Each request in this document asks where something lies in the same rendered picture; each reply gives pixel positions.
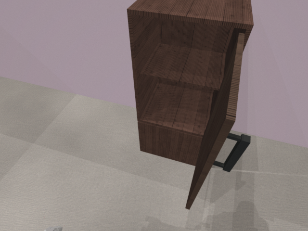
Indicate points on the cupboard door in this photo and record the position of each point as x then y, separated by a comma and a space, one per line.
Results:
221, 120

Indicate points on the handle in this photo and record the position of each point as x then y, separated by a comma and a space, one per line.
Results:
242, 143

